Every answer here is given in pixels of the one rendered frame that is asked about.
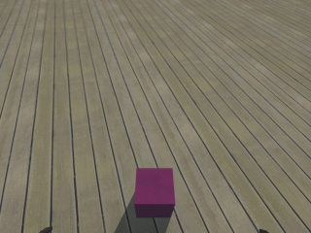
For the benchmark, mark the carton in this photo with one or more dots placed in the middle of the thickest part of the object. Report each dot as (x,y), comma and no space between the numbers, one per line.
(154,192)

